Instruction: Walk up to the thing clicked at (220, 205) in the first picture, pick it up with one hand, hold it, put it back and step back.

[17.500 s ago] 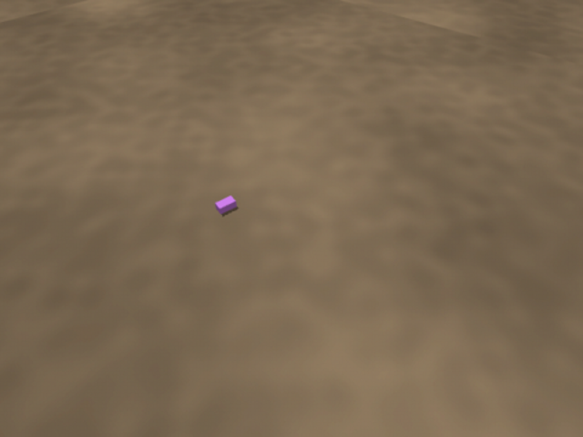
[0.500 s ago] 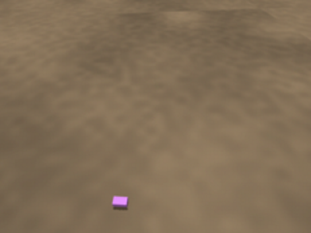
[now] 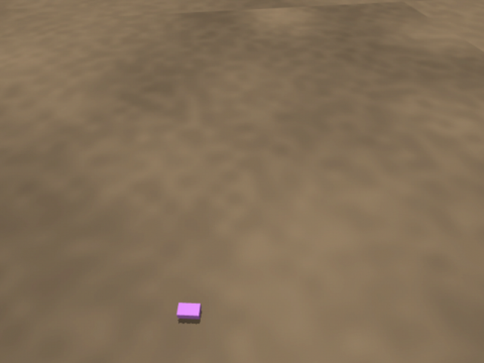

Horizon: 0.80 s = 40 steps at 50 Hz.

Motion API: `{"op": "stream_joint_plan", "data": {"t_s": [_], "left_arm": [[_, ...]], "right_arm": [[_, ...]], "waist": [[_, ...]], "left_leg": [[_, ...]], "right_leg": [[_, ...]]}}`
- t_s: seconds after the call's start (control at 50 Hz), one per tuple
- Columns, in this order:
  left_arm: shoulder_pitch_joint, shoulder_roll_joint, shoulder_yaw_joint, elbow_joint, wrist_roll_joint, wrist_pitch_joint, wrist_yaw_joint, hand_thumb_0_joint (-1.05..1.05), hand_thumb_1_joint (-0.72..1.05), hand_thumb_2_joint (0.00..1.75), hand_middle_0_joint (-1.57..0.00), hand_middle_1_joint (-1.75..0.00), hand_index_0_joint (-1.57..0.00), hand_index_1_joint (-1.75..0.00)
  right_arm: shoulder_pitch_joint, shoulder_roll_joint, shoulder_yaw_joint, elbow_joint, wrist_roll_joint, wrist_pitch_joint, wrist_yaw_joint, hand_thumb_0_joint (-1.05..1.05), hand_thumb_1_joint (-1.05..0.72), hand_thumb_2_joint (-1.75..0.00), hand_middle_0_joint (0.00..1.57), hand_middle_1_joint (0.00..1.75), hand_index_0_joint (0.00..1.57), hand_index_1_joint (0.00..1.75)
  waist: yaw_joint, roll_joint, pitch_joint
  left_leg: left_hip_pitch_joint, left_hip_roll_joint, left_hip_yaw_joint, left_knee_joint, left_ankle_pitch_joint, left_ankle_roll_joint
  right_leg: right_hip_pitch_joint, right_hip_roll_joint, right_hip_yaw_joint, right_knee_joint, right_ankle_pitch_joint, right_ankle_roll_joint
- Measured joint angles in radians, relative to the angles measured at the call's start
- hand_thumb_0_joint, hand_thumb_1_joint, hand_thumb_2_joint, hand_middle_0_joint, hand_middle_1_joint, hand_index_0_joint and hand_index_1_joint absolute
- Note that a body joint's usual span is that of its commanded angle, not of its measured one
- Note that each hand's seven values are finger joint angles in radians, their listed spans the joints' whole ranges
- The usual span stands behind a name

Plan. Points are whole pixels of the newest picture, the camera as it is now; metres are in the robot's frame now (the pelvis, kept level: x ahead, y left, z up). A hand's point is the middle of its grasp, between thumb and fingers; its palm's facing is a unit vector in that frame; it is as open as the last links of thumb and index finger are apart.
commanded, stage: stand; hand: left
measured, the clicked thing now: (189, 310) +0.48 +0.22 -0.76
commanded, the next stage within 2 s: none
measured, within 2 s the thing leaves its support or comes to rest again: neither
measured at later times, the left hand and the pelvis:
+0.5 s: hand out of the picture +0.10 +0.25 -0.15, palm faces -0.02 -0.94 -0.34, open 7.4 cm; pelvis +0.02 -0.01 +0.00, yaw +0 degrees
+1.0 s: hand out of the picture +0.10 +0.24 -0.15, palm faces -0.03 -0.94 -0.34, open 7.4 cm; pelvis +0.02 -0.01 +0.00, yaw +0 degrees
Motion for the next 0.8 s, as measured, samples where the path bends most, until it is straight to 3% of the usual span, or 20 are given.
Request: {"op": "stream_joint_plan", "data": {"t_s": [0.46,0.8], "left_arm": [[-0.017,-0.020,0.000,-0.012,0.001,0.001,0.004,0.01,0.90,0.90,-0.21,-0.30,-0.20,-0.31],[-0.015,-0.018,0.004,-0.013,0.002,0.006,0.004,0.01,0.90,0.90,-0.21,-0.30,-0.20,-0.31]], "right_arm": [[-0.049,-0.003,0.008,-0.020,0.005,-0.002,-0.008,0.00,-0.90,-0.90,0.20,0.30,0.20,0.30],[-0.026,-0.005,0.012,-0.017,0.003,0.004,-0.010,0.00,-0.90,-0.90,0.20,0.30,0.20,0.30]], "waist": [[0.004,0.003,-0.008],[0.000,0.007,-0.008]], "left_leg": [[0.027,0.006,-0.006,-0.011,-0.020,-0.007],[0.036,0.014,-0.011,-0.021,-0.018,-0.014]], "right_leg": [[0.031,0.005,-0.007,-0.016,-0.019,-0.005],[0.043,0.014,-0.013,-0.029,-0.016,-0.013]]}}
